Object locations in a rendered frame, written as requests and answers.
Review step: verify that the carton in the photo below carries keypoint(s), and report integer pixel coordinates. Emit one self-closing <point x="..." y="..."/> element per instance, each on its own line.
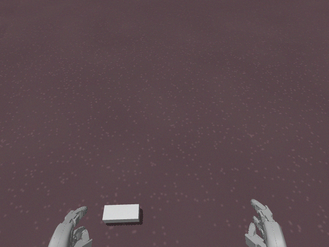
<point x="121" y="213"/>

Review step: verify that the left robot hand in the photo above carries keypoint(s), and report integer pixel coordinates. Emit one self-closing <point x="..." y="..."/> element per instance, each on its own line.
<point x="66" y="236"/>

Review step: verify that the right robot hand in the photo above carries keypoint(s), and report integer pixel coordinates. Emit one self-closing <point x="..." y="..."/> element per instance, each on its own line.
<point x="271" y="231"/>

